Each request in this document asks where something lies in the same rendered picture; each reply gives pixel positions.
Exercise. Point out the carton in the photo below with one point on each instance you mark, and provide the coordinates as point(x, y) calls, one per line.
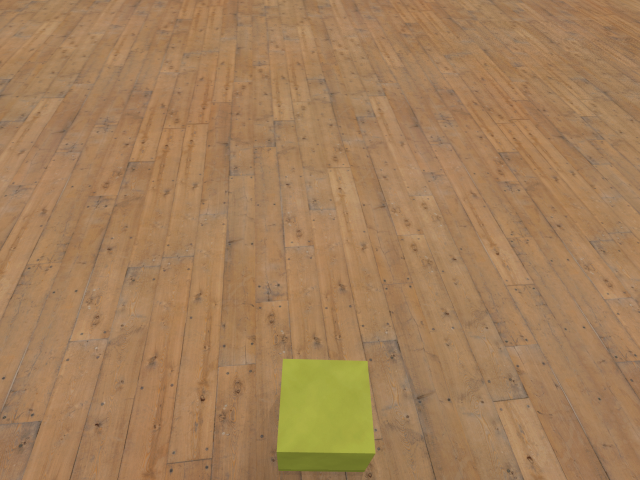
point(325, 416)

